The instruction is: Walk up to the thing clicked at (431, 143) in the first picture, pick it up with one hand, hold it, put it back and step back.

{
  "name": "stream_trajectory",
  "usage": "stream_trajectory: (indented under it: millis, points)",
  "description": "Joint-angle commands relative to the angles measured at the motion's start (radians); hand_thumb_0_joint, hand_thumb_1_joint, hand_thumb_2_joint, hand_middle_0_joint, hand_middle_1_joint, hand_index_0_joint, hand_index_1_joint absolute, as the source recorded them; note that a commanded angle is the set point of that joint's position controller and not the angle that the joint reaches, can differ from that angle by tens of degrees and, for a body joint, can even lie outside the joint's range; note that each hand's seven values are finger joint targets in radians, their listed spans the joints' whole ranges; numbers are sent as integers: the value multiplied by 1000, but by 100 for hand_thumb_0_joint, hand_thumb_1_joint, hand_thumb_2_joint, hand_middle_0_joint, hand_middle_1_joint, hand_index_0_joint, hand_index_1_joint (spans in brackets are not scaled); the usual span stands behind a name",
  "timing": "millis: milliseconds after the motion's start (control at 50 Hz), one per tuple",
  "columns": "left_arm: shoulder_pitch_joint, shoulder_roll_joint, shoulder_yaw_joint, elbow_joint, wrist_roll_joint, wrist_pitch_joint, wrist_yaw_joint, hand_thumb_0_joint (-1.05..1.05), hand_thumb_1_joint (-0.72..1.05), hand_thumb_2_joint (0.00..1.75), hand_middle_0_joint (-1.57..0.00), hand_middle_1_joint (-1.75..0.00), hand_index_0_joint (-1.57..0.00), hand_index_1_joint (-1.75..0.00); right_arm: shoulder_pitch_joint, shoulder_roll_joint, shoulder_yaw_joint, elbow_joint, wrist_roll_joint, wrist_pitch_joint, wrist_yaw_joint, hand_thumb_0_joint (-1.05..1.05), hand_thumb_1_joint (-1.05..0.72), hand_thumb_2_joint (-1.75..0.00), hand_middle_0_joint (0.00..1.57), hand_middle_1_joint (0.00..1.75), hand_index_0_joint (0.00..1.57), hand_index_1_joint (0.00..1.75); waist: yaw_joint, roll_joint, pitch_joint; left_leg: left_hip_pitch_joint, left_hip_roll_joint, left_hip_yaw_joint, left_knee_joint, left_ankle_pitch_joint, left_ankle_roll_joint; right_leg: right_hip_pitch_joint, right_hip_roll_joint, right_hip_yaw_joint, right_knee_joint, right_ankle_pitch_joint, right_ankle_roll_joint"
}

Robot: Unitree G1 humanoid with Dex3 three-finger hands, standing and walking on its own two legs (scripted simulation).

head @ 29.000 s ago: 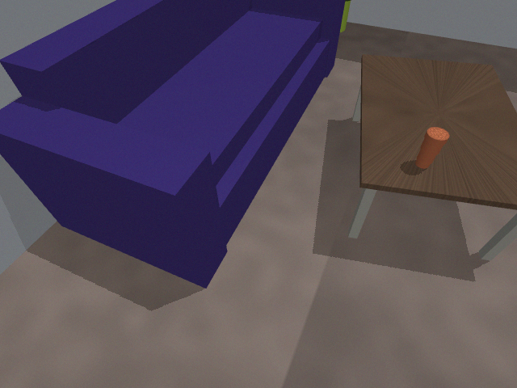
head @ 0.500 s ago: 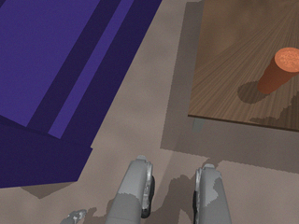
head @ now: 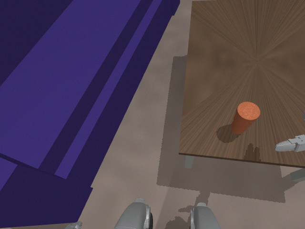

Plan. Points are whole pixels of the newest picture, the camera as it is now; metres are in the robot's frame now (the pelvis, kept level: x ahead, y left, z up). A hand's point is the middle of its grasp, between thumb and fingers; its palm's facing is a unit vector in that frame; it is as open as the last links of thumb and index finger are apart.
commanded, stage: home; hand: right
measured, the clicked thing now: (242, 120) +0.50 -0.26 -0.23
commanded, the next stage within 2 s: none
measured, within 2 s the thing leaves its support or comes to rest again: neither
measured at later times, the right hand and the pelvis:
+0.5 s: hand (241, 212) +0.18 -0.16 -0.04, palm faces +0.07 +0.99 -0.15, open 17.5 cm; pelvis +0.03 +0.02 +0.03, yaw -3 degrees
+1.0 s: hand (243, 217) +0.17 -0.16 -0.03, palm faces +0.09 +0.98 -0.19, open 17.6 cm; pelvis +0.02 +0.02 +0.02, yaw -3 degrees
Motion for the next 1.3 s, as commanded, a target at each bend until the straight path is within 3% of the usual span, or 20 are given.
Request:
stream_trajectory:
  millis: [0,20,100,120,180,260,300,340,360,380,500,580,680,720,740,780,840,920,1160,1280]
  points:
    - [48,183,82,-84,-5,-50,23,0,83,86,-19,-28,-19,-28,-111,-233,-18,-329,17,-15,-23,0,54,-6,5,5,5,5,-73,-263,-434,253,-24,43,-105,237,68,461,-5,29,-247,496,16]
    - [48,179,86,-84,-6,-52,26,0,86,88,-19,-29,-20,-29,-113,-230,-16,-395,15,-1,-34,0,54,-6,5,5,5,5,-74,-285,-436,276,-22,40,-114,247,70,471,-3,26,-256,510,18]
    - [39,137,84,-102,-17,-69,46,0,89,89,-20,-29,-20,-29,154,-47,114,-444,-13,109,-68,0,54,-6,5,6,5,6,-56,-144,-327,379,-22,44,-158,315,62,426,19,-14,-270,506,-3]
    - [14,135,82,-125,-20,-74,52,0,89,90,-20,-29,-20,-29,144,-80,102,-532,-16,132,-77,0,55,-6,5,5,5,5,-62,-163,-325,408,-16,38,-170,319,62,428,25,-27,-277,477,-7]
    - [-9,128,86,-135,-26,-88,57,0,89,90,-20,-29,-20,-29,276,49,217,-541,-20,245,-78,0,56,-5,5,5,5,5,-37,-98,-239,403,-16,52,-196,303,56,426,24,-28,-302,453,-11]
    - [-82,111,77,-186,-33,-116,64,0,89,90,-20,-29,-20,-29,434,91,268,-701,-12,372,-100,0,58,-4,5,5,5,5,-68,-70,-169,417,-12,60,-232,244,46,410,33,-31,-335,347,-19]
    - [-116,93,71,-210,-36,-135,65,0,89,90,-20,-29,-20,-29,501,162,336,-820,-6,411,-109,0,59,-4,5,5,5,5,-68,-31,-148,413,-13,57,-239,215,40,405,35,-33,-336,310,-21]
    - [-128,87,74,-224,-31,-155,70,0,89,90,-20,-29,-20,-29,674,162,315,-855,-15,449,-134,0,59,-3,5,5,5,5,-83,-35,-142,413,-11,53,-237,210,38,401,41,-36,-327,306,-24]
    - [-133,78,73,-232,-30,-164,71,0,87,85,-20,-28,-20,-28,648,194,346,-948,-14,454,-146,0,61,0,13,13,13,13,-71,-29,-145,405,-11,48,-239,206,35,398,43,-37,-318,293,-26]
    - [-130,86,79,-236,-27,-174,74,0,89,90,-20,-29,-20,-29,734,161,306,-943,-25,465,-166,0,54,-6,5,5,5,5,-81,-18,-144,410,-8,45,-233,211,33,395,45,-41,-310,297,-27]
    - [-121,63,77,-251,-4,-225,102,0,89,90,-20,-29,-20,-29,792,231,344,-1129,-54,441,-229,0,53,-7,6,6,6,6,-56,-47,-139,373,4,16,-198,232,25,377,57,-53,-252,292,-28]
    - [-128,60,74,-254,11,-249,119,0,89,90,-20,-29,-20,-29,768,198,319,-1165,-61,415,-237,0,53,-7,5,6,5,6,-54,-61,-142,365,12,3,-196,196,22,352,63,-54,-237,245,-27]
    - [-135,67,75,-250,13,-272,125,0,89,90,-20,-30,-20,-30,860,277,393,-1119,-43,436,-221,0,56,-5,5,5,5,5,-58,-45,-132,354,4,23,-196,157,28,359,57,-37,-259,223,-20]
    - [-146,60,68,-257,12,-281,125,0,89,90,-20,-30,-20,-30,886,275,380,-1097,-36,457,-218,0,59,-3,5,5,5,5,-72,-5,-141,369,6,26,-208,157,24,348,60,-38,-251,225,-23]
    - [-153,69,71,-256,11,-285,125,0,89,90,-20,-30,-20,-30,883,290,397,-1083,-31,466,-215,0,59,-3,5,4,5,4,-65,5,-113,362,6,28,-219,138,21,327,62,-40,-253,204,-23]
    - [-154,62,62,-258,10,-290,126,0,89,90,-20,-30,-20,-30,888,228,336,-1102,-32,479,-219,0,58,-4,5,5,5,5,-88,-3,-132,369,5,30,-214,140,23,330,61,-38,-254,216,-21]
    - [-150,71,69,-253,11,-296,127,0,89,90,-20,-30,-20,-30,908,258,355,-1056,-35,491,-219,0,60,-2,5,4,5,4,-87,15,-92,363,5,33,-211,125,21,296,61,-41,-253,201,-22]
    - [-131,68,72,-248,15,-306,135,0,90,90,-20,-30,-20,-30,856,223,327,-1130,-45,484,-226,0,58,-4,5,5,5,5,-84,-17,-148,377,7,21,-194,167,23,326,61,-45,-239,234,-20]
    - [-140,73,76,-240,17,-329,141,0,90,90,-20,-30,-20,-30,860,266,370,-1138,-43,500,-220,0,58,-3,5,5,5,5,-76,-43,-96,320,-10,46,-178,76,29,309,39,-6,-289,159,-5]
    - [-135,69,73,-235,18,-332,140,0,90,90,-20,-30,-20,-30,863,250,363,-1158,-48,509,-219,0,58,-3,5,5,5,5,-80,-56,-123,333,-10,47,-160,126,30,325,39,-3,-276,226,0]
